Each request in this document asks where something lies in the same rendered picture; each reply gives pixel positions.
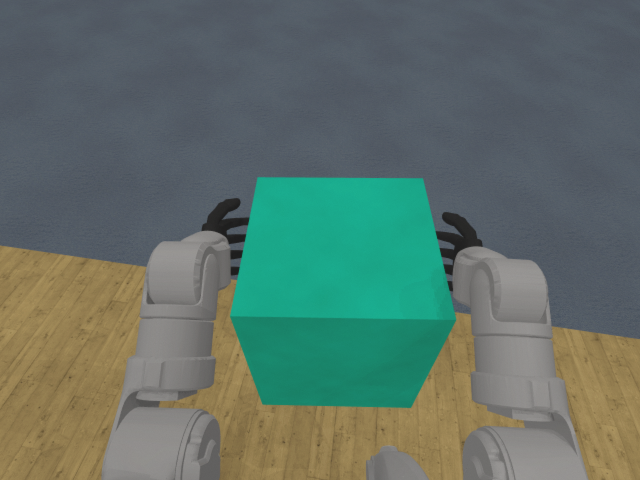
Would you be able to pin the carton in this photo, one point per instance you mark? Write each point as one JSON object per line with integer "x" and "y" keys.
{"x": 341, "y": 297}

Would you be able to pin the robot left upper arm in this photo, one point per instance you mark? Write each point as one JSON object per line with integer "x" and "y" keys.
{"x": 153, "y": 443}

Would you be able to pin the right robot hand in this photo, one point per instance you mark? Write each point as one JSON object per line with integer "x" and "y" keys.
{"x": 469, "y": 239}

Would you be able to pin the left robot hand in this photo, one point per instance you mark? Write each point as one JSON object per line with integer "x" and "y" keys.
{"x": 216, "y": 224}

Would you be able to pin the robot right thigh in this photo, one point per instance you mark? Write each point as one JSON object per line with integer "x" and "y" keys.
{"x": 393, "y": 465}

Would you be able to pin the robot right upper arm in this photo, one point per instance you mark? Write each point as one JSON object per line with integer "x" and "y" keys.
{"x": 512, "y": 453}

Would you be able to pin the robot right forearm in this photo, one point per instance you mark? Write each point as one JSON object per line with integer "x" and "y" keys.
{"x": 514, "y": 359}

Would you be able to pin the robot left forearm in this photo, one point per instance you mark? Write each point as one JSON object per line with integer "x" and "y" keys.
{"x": 179, "y": 302}

